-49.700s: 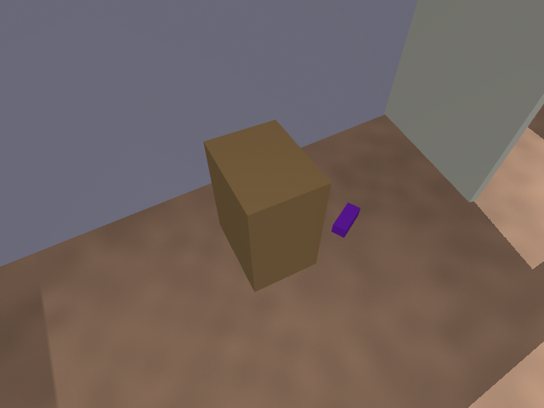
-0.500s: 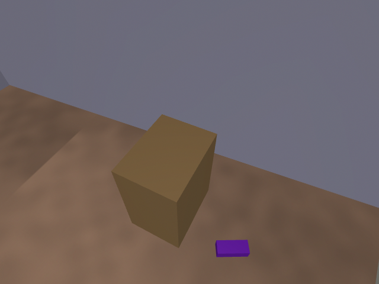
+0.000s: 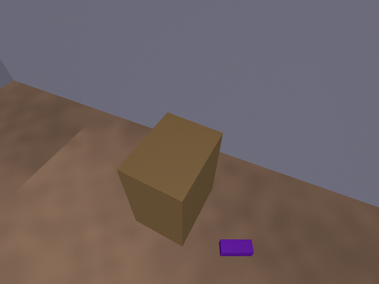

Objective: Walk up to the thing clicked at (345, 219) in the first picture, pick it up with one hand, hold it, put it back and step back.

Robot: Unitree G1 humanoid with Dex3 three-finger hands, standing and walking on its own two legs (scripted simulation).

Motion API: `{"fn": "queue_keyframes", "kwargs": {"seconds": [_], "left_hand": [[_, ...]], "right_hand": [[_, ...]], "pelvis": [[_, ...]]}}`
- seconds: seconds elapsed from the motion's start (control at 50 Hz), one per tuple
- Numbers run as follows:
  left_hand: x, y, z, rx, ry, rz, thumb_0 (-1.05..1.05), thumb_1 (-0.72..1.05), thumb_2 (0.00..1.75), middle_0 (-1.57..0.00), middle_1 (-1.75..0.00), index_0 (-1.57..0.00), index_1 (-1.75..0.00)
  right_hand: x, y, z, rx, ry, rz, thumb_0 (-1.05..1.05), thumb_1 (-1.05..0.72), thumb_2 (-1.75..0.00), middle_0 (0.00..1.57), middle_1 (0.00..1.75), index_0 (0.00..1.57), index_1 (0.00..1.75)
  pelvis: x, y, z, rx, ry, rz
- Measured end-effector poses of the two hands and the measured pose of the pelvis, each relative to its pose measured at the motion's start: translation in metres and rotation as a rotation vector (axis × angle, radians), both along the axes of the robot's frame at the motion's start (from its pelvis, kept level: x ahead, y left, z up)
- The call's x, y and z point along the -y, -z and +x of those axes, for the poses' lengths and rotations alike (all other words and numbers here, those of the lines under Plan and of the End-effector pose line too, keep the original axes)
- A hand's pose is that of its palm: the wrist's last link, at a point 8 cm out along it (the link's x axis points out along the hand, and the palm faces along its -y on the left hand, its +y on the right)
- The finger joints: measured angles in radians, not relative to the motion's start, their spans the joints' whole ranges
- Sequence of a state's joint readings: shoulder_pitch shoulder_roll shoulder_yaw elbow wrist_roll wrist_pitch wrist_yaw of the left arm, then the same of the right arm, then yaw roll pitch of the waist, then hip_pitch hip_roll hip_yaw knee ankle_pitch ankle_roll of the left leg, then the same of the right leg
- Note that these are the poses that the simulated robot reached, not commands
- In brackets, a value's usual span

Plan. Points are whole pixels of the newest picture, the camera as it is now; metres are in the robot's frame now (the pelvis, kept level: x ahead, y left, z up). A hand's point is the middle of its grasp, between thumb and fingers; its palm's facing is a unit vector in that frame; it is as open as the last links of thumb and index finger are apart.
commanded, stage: stand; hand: right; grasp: from above
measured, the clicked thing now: (235, 247) +0.42 -0.24 -0.75
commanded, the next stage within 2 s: step back in 1.02 s
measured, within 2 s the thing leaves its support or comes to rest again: neither
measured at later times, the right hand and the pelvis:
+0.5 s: hand out of the picture +0.08 -0.24 -0.16, palm faces -0.01 +0.94 -0.34, open 7.4 cm; pelvis +0.01 +0.00 +0.00, yaw +1 degrees
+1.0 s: hand out of the picture +0.08 -0.24 -0.15, palm faces -0.03 +0.94 -0.34, open 7.4 cm; pelvis +0.00 +0.01 +0.00, yaw +1 degrees
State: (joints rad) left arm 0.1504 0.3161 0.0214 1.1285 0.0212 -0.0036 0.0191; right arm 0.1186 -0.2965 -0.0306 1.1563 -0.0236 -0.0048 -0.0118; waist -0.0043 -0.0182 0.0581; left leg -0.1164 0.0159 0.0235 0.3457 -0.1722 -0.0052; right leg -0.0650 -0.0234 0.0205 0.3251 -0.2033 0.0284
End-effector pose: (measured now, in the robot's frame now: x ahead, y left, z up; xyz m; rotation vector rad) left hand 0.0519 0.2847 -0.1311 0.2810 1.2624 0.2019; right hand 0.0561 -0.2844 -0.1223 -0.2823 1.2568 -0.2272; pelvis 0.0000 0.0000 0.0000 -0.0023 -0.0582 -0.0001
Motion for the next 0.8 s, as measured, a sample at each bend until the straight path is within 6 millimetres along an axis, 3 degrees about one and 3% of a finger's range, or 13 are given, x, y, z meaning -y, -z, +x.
{"fn": "queue_keyframes", "kwargs": {"seconds": [0.38, 0.8], "left_hand": [[-0.007, -0.003, 0.009, 0.011, -0.004, 0.008, 0.00, 0.91, 0.90, -0.20, -0.30, -0.20, -0.30], [-0.011, -0.004, 0.004, 0.011, -0.015, 0.007, 0.00, 0.91, 0.90, -0.20, -0.30, -0.20, -0.30]], "right_hand": [[-0.001, -0.002, 0.017, 0.018, -0.024, -0.003, 0.00, -0.90, -0.90, 0.21, 0.30, 0.21, 0.30], [0.001, -0.005, 0.023, 0.029, -0.047, -0.013, 0.01, -0.90, -0.90, 0.21, 0.30, 0.21, 0.30]], "pelvis": [[-0.003, 0.000, 0.005, -0.008, -0.009, 0.001], [-0.005, -0.001, 0.004, -0.010, -0.019, -0.002]]}}
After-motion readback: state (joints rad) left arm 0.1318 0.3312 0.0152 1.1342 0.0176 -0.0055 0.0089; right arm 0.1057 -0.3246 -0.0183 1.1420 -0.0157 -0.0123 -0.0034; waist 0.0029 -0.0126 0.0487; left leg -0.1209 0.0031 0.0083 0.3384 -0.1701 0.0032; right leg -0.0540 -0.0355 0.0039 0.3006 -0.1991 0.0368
